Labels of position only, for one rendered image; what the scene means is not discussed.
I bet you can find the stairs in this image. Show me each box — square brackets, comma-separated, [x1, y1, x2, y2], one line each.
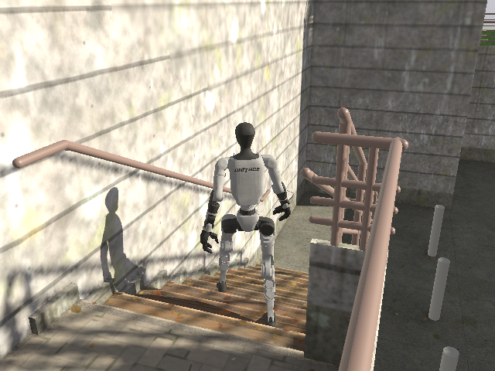
[103, 264, 309, 352]

